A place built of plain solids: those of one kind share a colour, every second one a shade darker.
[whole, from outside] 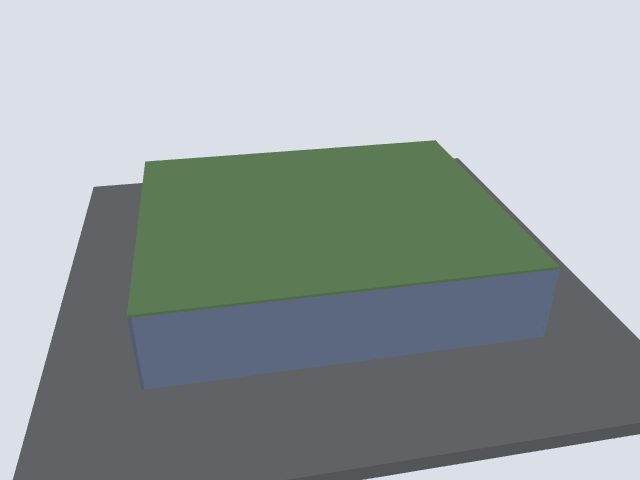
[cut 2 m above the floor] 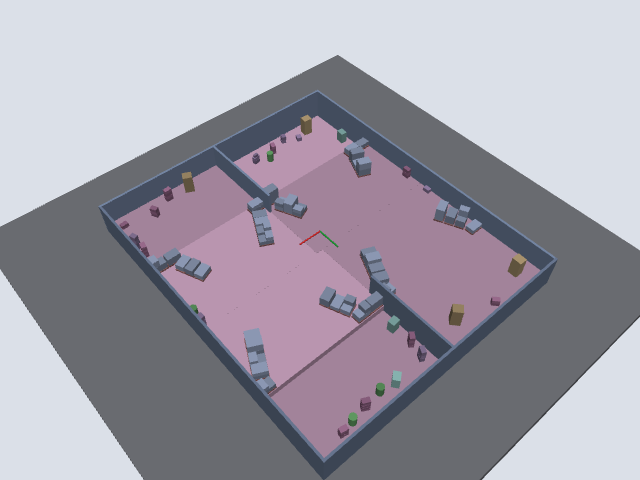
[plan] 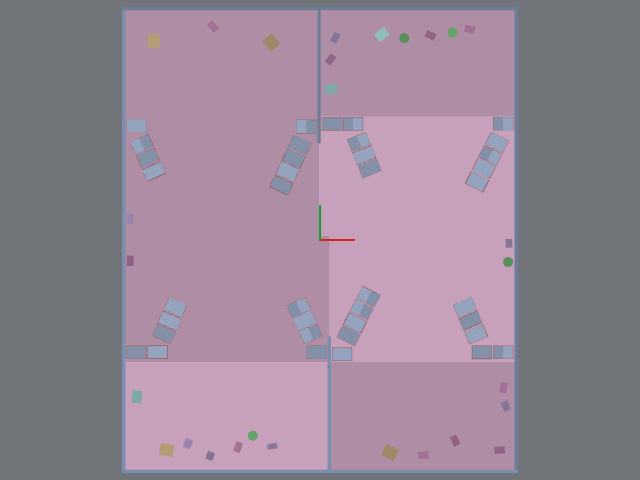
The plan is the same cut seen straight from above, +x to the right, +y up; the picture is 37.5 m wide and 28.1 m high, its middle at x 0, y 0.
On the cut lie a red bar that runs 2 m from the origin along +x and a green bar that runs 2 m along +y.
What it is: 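A closed cross-dock hall without a stair; its walked floor lies 1.00 m over the lower ground and ends at a front at either end, two bays a front; beyond a bay's line the ground lies deep, a low step down, or level and merely marked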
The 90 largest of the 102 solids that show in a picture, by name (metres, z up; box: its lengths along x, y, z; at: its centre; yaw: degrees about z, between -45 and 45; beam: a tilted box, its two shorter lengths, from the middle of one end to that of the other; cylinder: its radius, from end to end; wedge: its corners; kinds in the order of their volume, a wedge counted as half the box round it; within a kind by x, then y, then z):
{
 "floor_1": {"box": [11.35, 13.23, 1.05], "at": [-5.73, 6.85, 0.47]},
 "floor_2": {"box": [11.87, 6.34, 0.16], "at": [-5.47, -10.3, 0.03]},
 "floor_3": {"box": [11.95, 7.39, 1.05], "at": [-5.43, -3.46, 0.47]},
 "floor_4": {"box": [11.46, 7.01, 1.05], "at": [5.68, 3.75, 0.47]},
 "floor_5": {"box": [11.38, 6.24, 0.44], "at": [5.72, 10.35, 0.17]},
 "floor_6": {"box": [10.87, 7.39, 1.05], "at": [5.97, -3.46, 0.47]},
 "floor_7": {"box": [10.79, 6.34, 0.92], "at": [6.01, -10.3, 0.41]},
 "wall_1": {"box": [0.2, 26.89, 5.64], "at": [-11.49, 0.0, 2.77]},
 "wall_2": {"box": [0.2, 7.81, 5.64], "at": [-0.05, 9.56, 2.77]},
 "wall_3": {"box": [23.17, 0.2, 5.64], "at": [0.0, -13.55, 2.77]},
 "wall_4": {"box": [23.17, 0.2, 5.64], "at": [0.0, 13.55, 2.77]},
 "wall_5": {"box": [0.2, 7.84, 5.64], "at": [0.54, -9.55, 2.77]},
 "wall_6": {"box": [0.2, 26.89, 5.64], "at": [11.49, 0.0, 2.77]},
 "roof_1": {"box": [23.17, 27.3, 0.2], "at": [0.0, 0.0, 5.69]},
 "load_1": {"box": [1.14, 0.74, 0.44], "at": [-10.76, -6.57, 1.36], "yaw": -0.1},
 "load_2": {"box": [1.15, 0.77, 0.37], "at": [-10.74, 6.68, 1.33], "yaw": 0.2},
 "load_3": {"box": [0.58, 0.77, 0.68], "at": [-10.7, 5.5, 2.17], "yaw": 24.2},
 "load_4": {"box": [1.15, 0.77, 0.68], "at": [-10.44, 5.61, 1.48], "yaw": 24.1},
 "load_5": {"box": [1.11, 0.76, 0.8], "at": [-10.08, 4.82, 1.54], "yaw": 24.0},
 "load_6": {"box": [1.17, 0.7, 1.23], "at": [-9.72, 4.02, 1.76], "yaw": 24.1},
 "load_7": {"box": [1.13, 0.73, 0.58], "at": [-9.52, -6.56, 1.43], "yaw": 0.2},
 "load_8": {"box": [1.15, 0.73, 1.1], "at": [-9.13, -5.5, 1.69], "yaw": -23.1},
 "load_9": {"box": [1.16, 0.73, 0.5], "at": [-8.8, -4.74, 1.39], "yaw": -23.3},
 "load_10": {"box": [1.11, 0.78, 0.69], "at": [-8.47, -3.93, 1.49], "yaw": -22.7},
 "load_11": {"box": [1.11, 0.78, 0.69], "at": [-8.46, -3.92, 2.18], "yaw": -22.9},
 "load_12": {"box": [1.14, 0.71, 0.61], "at": [-2.26, 3.21, 1.45], "yaw": -24.4},
 "load_13": {"box": [1.12, 0.76, 1.05], "at": [-1.89, 4.0, 1.67], "yaw": -24.6},
 "load_14": {"box": [1.1, 0.77, 0.38], "at": [-1.55, 4.76, 1.71], "yaw": -24.8},
 "load_15": {"box": [1.16, 0.76, 0.38], "at": [-1.25, -3.97, 1.33], "yaw": 24.6},
 "load_16": {"box": [1.13, 0.78, 0.36], "at": [-1.18, 5.57, 1.69], "yaw": -24.5},
 "load_17": {"box": [0.58, 0.76, 0.38], "at": [-0.99, -3.84, 1.71], "yaw": 24.5},
 "load_18": {"box": [1.16, 0.78, 1.1], "at": [-0.91, -4.71, 1.69], "yaw": 24.7},
 "load_19": {"box": [1.16, 0.76, 0.5], "at": [-0.81, 6.64, 1.39], "yaw": -0.3},
 "load_20": {"box": [1.15, 0.77, 0.4], "at": [-0.55, -5.49, 1.34], "yaw": 25.0},
 "load_21": {"box": [0.58, 0.76, 0.5], "at": [-0.53, 6.64, 1.89], "yaw": 0.2},
 "load_22": {"box": [0.57, 0.77, 0.4], "at": [-0.3, -5.38, 1.74], "yaw": 24.6},
 "load_23": {"box": [1.17, 0.77, 1.42], "at": [-0.19, -6.57, 1.85], "yaw": 0.2},
 "load_24": {"box": [1.14, 0.71, 0.97], "at": [0.71, 6.8, 1.63], "yaw": -0.2},
 "load_25": {"box": [1.12, 0.73, 0.36], "at": [1.3, -6.69, 1.68], "yaw": 0.2},
 "load_26": {"box": [0.57, 0.74, 0.51], "at": [1.66, 6.8, 1.91], "yaw": -0.1},
 "load_27": {"box": [1.15, 0.76, 0.53], "at": [1.68, -5.6, 1.41], "yaw": -26.8},
 "load_28": {"box": [1.13, 0.74, 0.51], "at": [1.94, 6.8, 1.4], "yaw": -0.1},
 "load_29": {"box": [0.57, 0.75, 0.46], "at": [2.02, 5.64, 1.84], "yaw": 22.0},
 "load_30": {"box": [1.1, 0.75, 0.6], "at": [2.05, -4.85, 1.44], "yaw": -26.7},
 "load_31": {"box": [0.57, 0.75, 0.5], "at": [2.19, -3.95, 1.89], "yaw": -26.9},
 "load_32": {"box": [1.14, 0.75, 0.46], "at": [2.28, 5.74, 1.37], "yaw": 22.1},
 "load_33": {"box": [1.14, 0.75, 0.5], "at": [2.44, -4.08, 1.39], "yaw": -27.0},
 "load_34": {"box": [0.58, 0.74, 0.38], "at": [2.59, -3.19, 1.71], "yaw": -27.1},
 "load_35": {"box": [1.16, 0.72, 0.37], "at": [2.59, 4.97, 1.33], "yaw": 22.4},
 "load_36": {"box": [1.16, 0.74, 0.38], "at": [2.84, -3.31, 1.33], "yaw": -26.7},
 "load_37": {"box": [1.17, 0.77, 0.76], "at": [2.9, 4.19, 1.52], "yaw": 21.9},
 "load_38": {"box": [1.15, 0.78, 0.48], "at": [8.48, -3.92, 1.38], "yaw": 23.1},
 "load_39": {"box": [1.16, 0.71, 0.61], "at": [8.81, -4.71, 1.45], "yaw": 22.5},
 "load_40": {"box": [1.12, 0.75, 0.55], "at": [9.14, -5.52, 1.42], "yaw": 22.8},
 "load_41": {"box": [1.1, 0.76, 0.49], "at": [9.2, 3.4, 1.88], "yaw": -26.7},
 "load_42": {"box": [1.13, 0.74, 0.7], "at": [9.47, -6.57, 1.49], "yaw": 0.2},
 "load_43": {"box": [1.11, 0.77, 0.72], "at": [9.59, 4.18, 2.22], "yaw": -26.8},
 "load_44": {"box": [1.15, 0.75, 0.45], "at": [9.97, 4.95, 1.37], "yaw": -26.8},
 "load_45": {"box": [0.58, 0.75, 0.45], "at": [10.22, 4.82, 1.82], "yaw": -26.9},
 "load_46": {"box": [1.11, 0.75, 0.41], "at": [10.37, 5.72, 1.35], "yaw": -26.9},
 "load_47": {"box": [1.11, 0.75, 0.41], "at": [10.37, 5.73, 1.76], "yaw": -26.6},
 "load_48": {"box": [1.14, 0.72, 0.64], "at": [10.72, -6.57, 1.46], "yaw": 0.1},
 "load_49": {"box": [1.16, 0.78, 0.43], "at": [10.73, 6.8, 1.36], "yaw": -0.2},
 "load_50": {"box": [0.57, 0.72, 0.64], "at": [11.0, -6.57, 2.1], "yaw": -0.2},
 "load_51": {"box": [0.58, 0.78, 0.43], "at": [11.01, 6.8, 1.78]},
 "cage_trolley_1": {"box": [0.72, 0.8, 1.66], "at": [-9.73, 11.65, 1.83], "yaw": -2.1},
 "cage_trolley_2": {"box": [0.8, 0.72, 1.66], "at": [-8.98, -12.29, 0.94], "yaw": -8.0},
 "cage_trolley_3": {"box": [0.72, 0.8, 1.66], "at": [-2.85, 11.56, 1.83], "yaw": 42.1},
 "cage_trolley_4": {"box": [0.8, 0.72, 1.66], "at": [4.09, -12.45, 1.7], "yaw": -26.4},
 "pallet_1": {"box": [1.2, 0.8, 0.14], "at": [-10.76, -6.56, 1.07]},
 "pallet_2": {"box": [1.2, 0.8, 0.14], "at": [-10.74, 6.69, 1.07]},
 "pallet_3": {"box": [1.2, 0.8, 0.14], "at": [-9.72, 4.02, 1.07], "yaw": 24.2},
 "pallet_4": {"box": [1.2, 0.8, 0.14], "at": [-9.51, -6.56, 1.07]},
 "pallet_5": {"box": [1.2, 0.8, 0.14], "at": [-2.26, 3.21, 1.07], "yaw": -24.6},
 "pallet_6": {"box": [1.2, 0.8, 0.14], "at": [0.7, 6.8, 1.07]},
 "pallet_7": {"box": [1.2, 0.8, 0.14], "at": [1.94, 6.8, 1.07]},
 "pallet_8": {"box": [1.2, 0.8, 0.14], "at": [2.05, -4.85, 1.07], "yaw": -26.9},
 "pallet_9": {"box": [1.2, 0.8, 0.14], "at": [9.2, 3.4, 1.07], "yaw": -26.8},
 "pallet_10": {"box": [1.2, 0.8, 0.14], "at": [10.73, -6.57, 1.07]},
 "bin_1": {"box": [0.58, 0.72, 1.06], "at": [-10.72, -9.17, 0.64], "yaw": -4.5},
 "bin_2": {"box": [0.72, 0.58, 1.06], "at": [0.65, 8.83, 0.92], "yaw": 6.0},
 "bin_3": {"box": [0.72, 0.58, 1.06], "at": [3.62, 12.03, 0.92], "yaw": 38.1},
 "drum_1": {"cylinder": 0.29, "from": [-3.94, -11.45, 0.11], "to": [-3.94, -11.45, 0.99]},
 "drum_2": {"cylinder": 0.29, "from": [4.93, 11.82, 0.39], "to": [4.93, 11.82, 1.27]},
 "drum_3": {"cylinder": 0.29, "from": [7.76, 12.15, 0.39], "to": [7.76, 12.15, 1.27]},
 "drum_4": {"cylinder": 0.29, "from": [11.02, -1.29, 1.0], "to": [11.02, -1.29, 1.88]},
 "carton_1": {"box": [0.39, 0.59, 0.35], "at": [-11.11, 1.24, 1.17], "yaw": 0.6},
 "carton_2": {"box": [0.45, 0.53, 0.4], "at": [-7.73, -11.92, 0.31], "yaw": -22.9},
 "carton_3": {"box": [0.38, 0.59, 0.41], "at": [0.89, 11.84, 1.42], "yaw": -28.0},
 "carton_4": {"box": [0.4, 0.54, 0.36], "at": [10.88, -9.71, 2.14], "yaw": 22.1}
}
